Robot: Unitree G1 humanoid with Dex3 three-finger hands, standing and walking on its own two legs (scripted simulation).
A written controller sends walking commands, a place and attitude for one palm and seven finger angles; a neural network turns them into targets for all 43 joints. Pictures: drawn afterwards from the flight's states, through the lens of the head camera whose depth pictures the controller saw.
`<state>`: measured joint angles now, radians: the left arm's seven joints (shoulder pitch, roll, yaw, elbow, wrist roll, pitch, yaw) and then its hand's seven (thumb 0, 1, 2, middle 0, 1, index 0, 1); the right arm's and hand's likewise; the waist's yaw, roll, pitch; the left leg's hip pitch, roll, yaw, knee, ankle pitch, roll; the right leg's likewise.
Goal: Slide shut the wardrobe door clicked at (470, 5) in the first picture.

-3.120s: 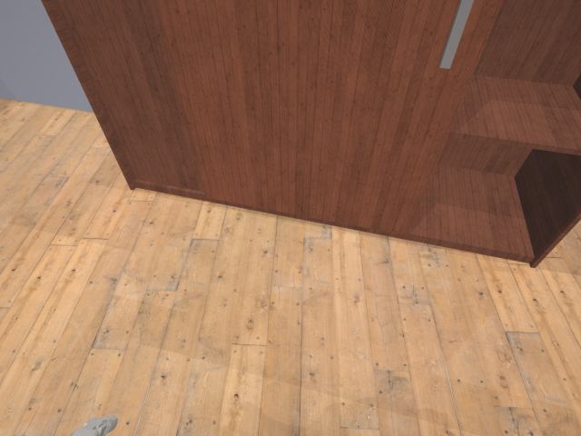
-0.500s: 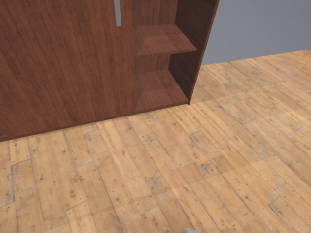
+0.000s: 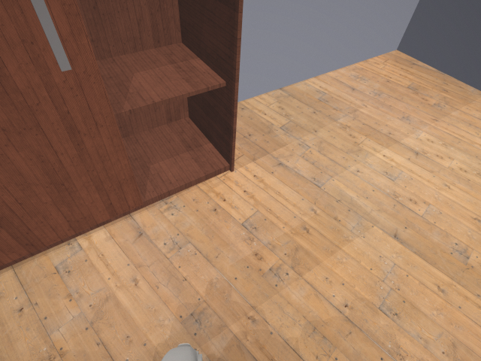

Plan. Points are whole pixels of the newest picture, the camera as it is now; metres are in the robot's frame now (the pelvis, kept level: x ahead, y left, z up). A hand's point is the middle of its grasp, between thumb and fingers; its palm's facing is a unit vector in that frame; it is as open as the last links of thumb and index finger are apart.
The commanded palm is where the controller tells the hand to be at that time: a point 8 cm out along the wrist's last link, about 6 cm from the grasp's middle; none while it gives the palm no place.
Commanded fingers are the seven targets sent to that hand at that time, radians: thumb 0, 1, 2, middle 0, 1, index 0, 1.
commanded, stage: walk to a spot facing it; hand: left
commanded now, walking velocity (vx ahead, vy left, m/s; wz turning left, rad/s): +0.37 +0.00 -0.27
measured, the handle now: (49, 30) +0.82 +0.55 +0.14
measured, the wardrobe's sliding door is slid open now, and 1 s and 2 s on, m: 0.52 0.52 0.52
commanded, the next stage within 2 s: turn to face it in 0.48 s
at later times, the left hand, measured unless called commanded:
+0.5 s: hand (146, 295) +0.28 +0.21 -0.17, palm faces -0.16 -0.98 -0.14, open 7.4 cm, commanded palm none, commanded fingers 0.00 0.90 0.90 -0.20 -0.30 -0.20 -0.30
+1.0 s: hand (189, 235) +0.42 +0.14 -0.16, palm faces -0.12 -0.98 -0.17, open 7.3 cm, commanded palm none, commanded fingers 0.00 0.90 0.90 -0.20 -0.30 -0.20 -0.30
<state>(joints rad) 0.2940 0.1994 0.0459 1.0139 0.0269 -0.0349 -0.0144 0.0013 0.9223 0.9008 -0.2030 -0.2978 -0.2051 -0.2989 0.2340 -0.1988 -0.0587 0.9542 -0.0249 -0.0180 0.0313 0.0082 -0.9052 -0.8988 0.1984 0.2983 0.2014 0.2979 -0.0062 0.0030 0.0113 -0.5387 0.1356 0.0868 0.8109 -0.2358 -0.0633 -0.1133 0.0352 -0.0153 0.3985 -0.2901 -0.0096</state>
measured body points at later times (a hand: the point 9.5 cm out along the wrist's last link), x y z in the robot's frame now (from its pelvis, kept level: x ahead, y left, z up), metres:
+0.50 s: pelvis +0.19 +0.05 +0.00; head +0.21 +0.07 +0.45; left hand +0.29 +0.27 -0.16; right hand +0.10 -0.16 -0.14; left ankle +0.14 +0.12 -0.74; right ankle +0.25 -0.10 -0.66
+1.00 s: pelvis +0.27 +0.00 +0.00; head +0.28 +0.00 +0.45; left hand +0.43 +0.19 -0.14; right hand +0.26 -0.24 -0.16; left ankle +0.30 +0.13 -0.69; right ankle +0.30 -0.09 -0.74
